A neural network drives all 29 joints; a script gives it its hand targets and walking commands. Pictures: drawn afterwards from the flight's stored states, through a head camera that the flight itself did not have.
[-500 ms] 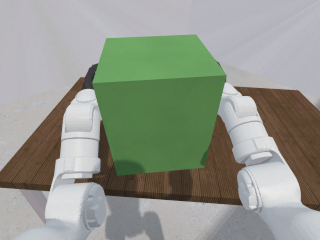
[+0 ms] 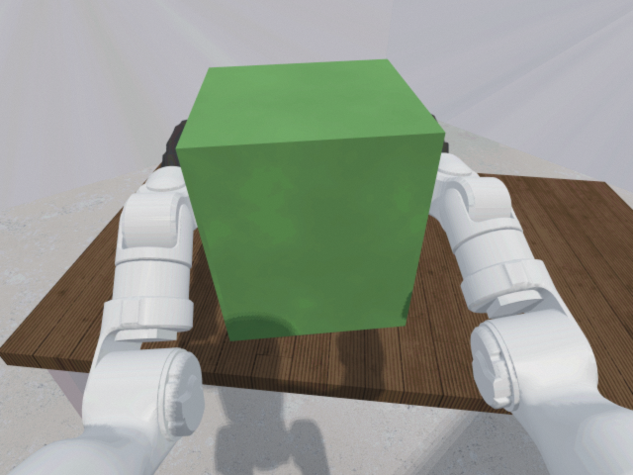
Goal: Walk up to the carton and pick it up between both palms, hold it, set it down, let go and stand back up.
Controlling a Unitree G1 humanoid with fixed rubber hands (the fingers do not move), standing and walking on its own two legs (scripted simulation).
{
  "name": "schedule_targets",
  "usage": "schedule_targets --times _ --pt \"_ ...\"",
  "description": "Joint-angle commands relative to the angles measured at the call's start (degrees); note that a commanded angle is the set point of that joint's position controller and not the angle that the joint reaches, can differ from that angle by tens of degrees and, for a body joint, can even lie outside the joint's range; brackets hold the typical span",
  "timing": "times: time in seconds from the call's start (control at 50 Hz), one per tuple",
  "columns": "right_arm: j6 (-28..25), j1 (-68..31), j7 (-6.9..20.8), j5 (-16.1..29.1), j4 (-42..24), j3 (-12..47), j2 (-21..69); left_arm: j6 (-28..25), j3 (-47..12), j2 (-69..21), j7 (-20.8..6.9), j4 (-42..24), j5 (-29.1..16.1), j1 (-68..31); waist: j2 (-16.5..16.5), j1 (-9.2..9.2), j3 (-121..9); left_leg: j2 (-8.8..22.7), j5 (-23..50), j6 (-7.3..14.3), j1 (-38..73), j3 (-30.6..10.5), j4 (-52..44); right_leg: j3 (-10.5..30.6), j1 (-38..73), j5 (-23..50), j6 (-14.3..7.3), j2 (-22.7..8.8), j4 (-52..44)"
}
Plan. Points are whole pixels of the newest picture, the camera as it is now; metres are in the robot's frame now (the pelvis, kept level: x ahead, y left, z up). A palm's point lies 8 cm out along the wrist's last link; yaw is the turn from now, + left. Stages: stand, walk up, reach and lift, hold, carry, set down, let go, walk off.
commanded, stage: hold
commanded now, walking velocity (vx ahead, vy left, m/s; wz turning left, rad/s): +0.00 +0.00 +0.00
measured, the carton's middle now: (309, 199) +0.35 +0.00 +0.23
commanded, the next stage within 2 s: none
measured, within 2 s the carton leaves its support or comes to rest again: neither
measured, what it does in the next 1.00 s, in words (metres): stands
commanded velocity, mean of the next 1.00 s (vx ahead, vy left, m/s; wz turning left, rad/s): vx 0.00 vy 0.00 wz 0.00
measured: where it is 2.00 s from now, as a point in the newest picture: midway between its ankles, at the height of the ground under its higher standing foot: outside the picture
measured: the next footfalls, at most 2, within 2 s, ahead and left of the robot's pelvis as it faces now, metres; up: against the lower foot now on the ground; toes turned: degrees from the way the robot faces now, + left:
none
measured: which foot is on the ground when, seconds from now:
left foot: down 0.00-1.00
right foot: down 0.00-1.00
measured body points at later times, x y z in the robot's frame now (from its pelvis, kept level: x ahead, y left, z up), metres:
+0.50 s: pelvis +0.01 +0.01 +0.00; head -0.07 +0.02 +0.44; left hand +0.39 +0.15 +0.25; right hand +0.39 -0.16 +0.26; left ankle +0.02 +0.11 -0.75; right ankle +0.03 -0.12 -0.75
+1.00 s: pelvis +0.01 +0.00 +0.00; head -0.08 +0.01 +0.44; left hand +0.39 +0.15 +0.25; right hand +0.39 -0.16 +0.26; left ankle +0.02 +0.11 -0.75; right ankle +0.03 -0.12 -0.75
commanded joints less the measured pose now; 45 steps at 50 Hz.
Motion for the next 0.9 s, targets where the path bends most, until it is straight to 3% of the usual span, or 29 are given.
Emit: schedule_targets --times 0.0,0.2,0.22,0.26,0.34,0.88 --pt "-1.63 -53.39 6.73 10.56 -24.50 16.58 46.77 -5.32 -26.06 -38.41 -9.01 -16.05 -9.87 -58.74 2.08 -1.08 -28.77 -2.52 14.13 -2.69 4.43 0.33 -2.57 1.53 13.80 11.65 2.76 2.96 0.42" --pt "-0.02 -50.28 6.31 12.57 -28.40 18.64 45.56 -3.41 -27.83 -38.43 -8.78 -21.53 -9.82 -56.16 2.75 -1.17 -27.90 -2.29 19.83 -3.68 6.72 -0.08 -1.36 1.42 14.47 16.14 2.75 3.68 0.81" --pt "0.94 -50.09 5.97 11.64 -26.49 17.55 46.21 -3.46 -25.25 -35.42 -9.50 -16.76 -8.44 -55.81 -1.22 -1.66 -24.07 -2.71 15.72 -1.92 6.32 0.29 -1.65 1.76 12.20 13.41 3.48 3.24 -0.39" --pt "0.85 -50.75 5.95 11.68 -26.85 17.52 46.83 -3.64 -25.89 -36.51 -10.13 -17.97 -8.77 -56.44 0.21 -1.18 -25.46 -2.54 14.62 -1.77 5.43 -0.03 -2.48 2.27 13.03 13.45 3.06 3.08 0.23" --pt "1.01 -51.70 5.93 13.25 -28.95 18.70 46.89 -3.38 -27.32 -37.58 -9.80 -19.82 -9.48 -57.23 2.34 -1.02 -27.87 -2.49 19.36 -2.95 7.18 -0.14 -0.79 2.18 13.34 16.57 2.77 3.62 0.86" --pt "1.19 -54.12 6.86 12.54 -23.12 15.77 46.94 -4.00 -24.82 -37.81 -9.38 -14.71 -9.71 -60.31 2.04 -0.63 -26.87 -2.14 12.72 -2.36 4.45 -0.09 -2.33 2.55 11.06 9.94 2.23 3.47 -0.10"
